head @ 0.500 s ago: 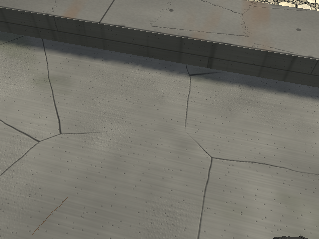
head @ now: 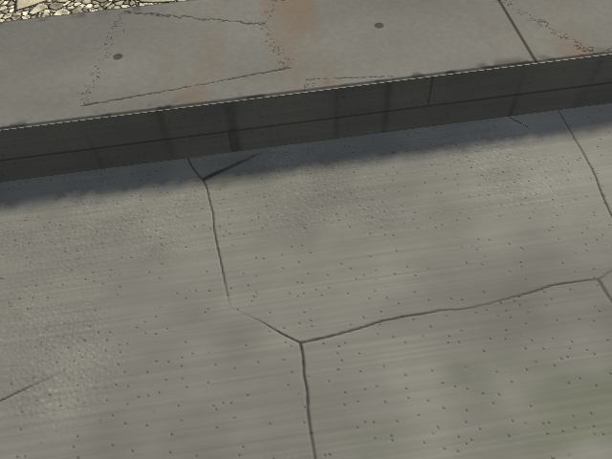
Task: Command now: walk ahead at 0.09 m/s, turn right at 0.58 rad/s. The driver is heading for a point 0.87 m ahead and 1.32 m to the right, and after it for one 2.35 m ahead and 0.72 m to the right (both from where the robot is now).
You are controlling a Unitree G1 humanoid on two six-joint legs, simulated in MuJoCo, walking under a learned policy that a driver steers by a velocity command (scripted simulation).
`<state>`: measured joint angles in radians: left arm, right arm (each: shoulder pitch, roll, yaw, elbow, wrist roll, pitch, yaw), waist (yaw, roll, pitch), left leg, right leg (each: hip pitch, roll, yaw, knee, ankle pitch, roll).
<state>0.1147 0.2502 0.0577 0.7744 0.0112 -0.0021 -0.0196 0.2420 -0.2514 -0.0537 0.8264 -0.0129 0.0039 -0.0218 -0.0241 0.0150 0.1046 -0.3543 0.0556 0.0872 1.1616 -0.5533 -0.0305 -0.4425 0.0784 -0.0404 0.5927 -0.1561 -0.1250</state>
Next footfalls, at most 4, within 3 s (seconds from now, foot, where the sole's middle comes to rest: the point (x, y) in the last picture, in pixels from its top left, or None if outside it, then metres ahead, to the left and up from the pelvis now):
0.52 left None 0.11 0.13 -0.76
0.98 right None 0.00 -0.06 -0.76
1.44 left None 0.38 -0.16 -0.76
1.96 right None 0.32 -0.52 -0.76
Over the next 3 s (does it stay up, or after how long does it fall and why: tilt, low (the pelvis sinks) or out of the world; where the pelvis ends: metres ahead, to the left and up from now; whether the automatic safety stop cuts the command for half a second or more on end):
stays up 0.52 -0.90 0.01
